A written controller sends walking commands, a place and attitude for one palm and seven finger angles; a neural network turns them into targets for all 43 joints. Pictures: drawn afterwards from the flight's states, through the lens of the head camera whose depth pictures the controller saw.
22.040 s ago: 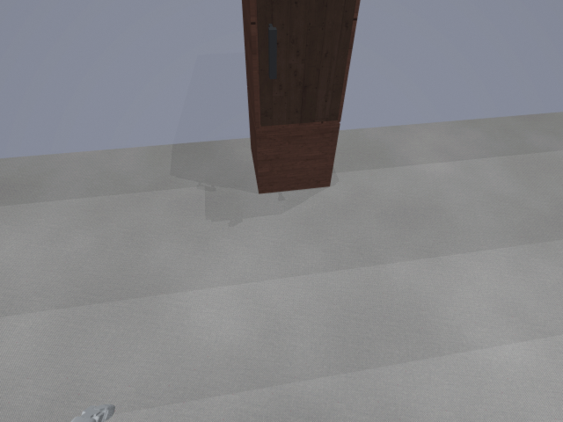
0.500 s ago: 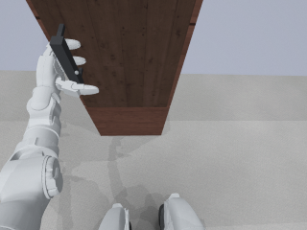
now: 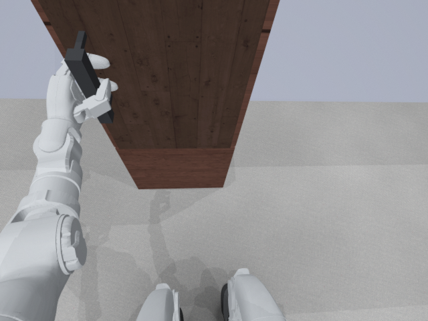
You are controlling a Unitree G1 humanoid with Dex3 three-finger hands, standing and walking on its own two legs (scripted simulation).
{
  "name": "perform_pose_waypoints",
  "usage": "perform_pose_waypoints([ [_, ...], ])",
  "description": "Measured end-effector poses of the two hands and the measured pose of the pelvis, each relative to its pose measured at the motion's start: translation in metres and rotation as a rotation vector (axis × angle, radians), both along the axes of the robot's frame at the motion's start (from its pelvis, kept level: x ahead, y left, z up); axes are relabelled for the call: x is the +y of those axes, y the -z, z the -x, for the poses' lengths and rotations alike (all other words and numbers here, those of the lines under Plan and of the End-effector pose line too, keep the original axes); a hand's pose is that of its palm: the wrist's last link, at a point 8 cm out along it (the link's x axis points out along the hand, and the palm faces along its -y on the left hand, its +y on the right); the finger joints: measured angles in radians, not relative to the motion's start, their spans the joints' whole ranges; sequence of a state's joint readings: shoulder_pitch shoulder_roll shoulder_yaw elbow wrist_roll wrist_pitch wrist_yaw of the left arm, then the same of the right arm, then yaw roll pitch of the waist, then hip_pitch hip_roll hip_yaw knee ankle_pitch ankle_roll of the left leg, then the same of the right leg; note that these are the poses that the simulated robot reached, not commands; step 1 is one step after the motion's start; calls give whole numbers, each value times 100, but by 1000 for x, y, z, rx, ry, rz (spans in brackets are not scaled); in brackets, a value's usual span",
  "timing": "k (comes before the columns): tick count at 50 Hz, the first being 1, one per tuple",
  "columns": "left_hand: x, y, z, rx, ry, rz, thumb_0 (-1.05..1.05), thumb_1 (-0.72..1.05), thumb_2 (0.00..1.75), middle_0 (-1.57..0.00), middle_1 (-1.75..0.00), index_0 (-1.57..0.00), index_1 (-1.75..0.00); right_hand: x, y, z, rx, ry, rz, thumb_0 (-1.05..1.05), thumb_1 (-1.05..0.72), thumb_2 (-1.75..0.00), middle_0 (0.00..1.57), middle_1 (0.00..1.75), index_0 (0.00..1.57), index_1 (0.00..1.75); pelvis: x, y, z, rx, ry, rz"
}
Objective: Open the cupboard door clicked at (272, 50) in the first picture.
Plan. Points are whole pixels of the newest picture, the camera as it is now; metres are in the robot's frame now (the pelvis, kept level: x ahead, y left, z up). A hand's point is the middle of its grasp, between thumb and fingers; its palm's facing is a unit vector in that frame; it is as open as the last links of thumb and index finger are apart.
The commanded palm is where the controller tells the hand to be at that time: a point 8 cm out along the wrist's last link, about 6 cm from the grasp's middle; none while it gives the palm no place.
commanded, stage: pull the door open along its arc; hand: left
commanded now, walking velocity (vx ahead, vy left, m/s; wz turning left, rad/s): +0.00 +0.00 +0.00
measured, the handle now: (95, 81) +0.55 +0.19 +0.06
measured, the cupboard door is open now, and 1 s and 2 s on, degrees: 0 47 46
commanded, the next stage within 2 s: open thumb and fingers to let go in 1.06 s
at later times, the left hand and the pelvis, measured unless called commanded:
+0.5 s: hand (107, 127) +0.44 +0.16 +0.06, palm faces -0.06 -1.00 -0.02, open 6.2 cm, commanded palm +0.38 +0.21 +0.06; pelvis +0.01 +0.00 +0.02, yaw -2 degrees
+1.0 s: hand (180, 209) +0.29 +0.04 +0.07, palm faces +0.28 -0.96 -0.02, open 6.8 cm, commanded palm +0.22 +0.10 +0.06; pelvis +0.03 -0.04 +0.02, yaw +1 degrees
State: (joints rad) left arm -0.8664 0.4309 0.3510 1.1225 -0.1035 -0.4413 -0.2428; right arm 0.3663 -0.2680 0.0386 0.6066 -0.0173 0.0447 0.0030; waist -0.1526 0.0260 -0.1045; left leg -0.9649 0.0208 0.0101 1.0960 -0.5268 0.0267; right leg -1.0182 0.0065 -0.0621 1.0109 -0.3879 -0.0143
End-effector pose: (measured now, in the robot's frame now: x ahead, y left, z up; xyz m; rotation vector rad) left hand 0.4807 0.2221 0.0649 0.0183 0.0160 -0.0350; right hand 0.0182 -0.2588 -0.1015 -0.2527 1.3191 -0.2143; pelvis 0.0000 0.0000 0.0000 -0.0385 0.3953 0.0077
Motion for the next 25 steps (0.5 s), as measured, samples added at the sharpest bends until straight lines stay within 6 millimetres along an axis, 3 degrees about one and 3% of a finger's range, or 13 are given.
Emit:
perform_pose_waypoints([
  [14,-1,0,6,0,-8,-2,1,70,81,-38,-135,-36,-135,2,-2,3,-6,20,-9,0,-91,-89,20,30,20,30,2,-2,-1,-3,12,-2],
  [20,-5,0,27,-2,-7,1,1,69,75,-38,-135,-36,-135,5,-8,-7,-44,37,-33,0,-91,-89,20,30,20,30,1,-9,-7,-25,27,-9],
  [25,-12,0,59,-7,21,-2,1,67,71,-38,-135,-35,-135,6,-16,-30,-118,32,-53,0,-91,-89,20,30,20,30,0,-17,-13,-50,36,-15],
])
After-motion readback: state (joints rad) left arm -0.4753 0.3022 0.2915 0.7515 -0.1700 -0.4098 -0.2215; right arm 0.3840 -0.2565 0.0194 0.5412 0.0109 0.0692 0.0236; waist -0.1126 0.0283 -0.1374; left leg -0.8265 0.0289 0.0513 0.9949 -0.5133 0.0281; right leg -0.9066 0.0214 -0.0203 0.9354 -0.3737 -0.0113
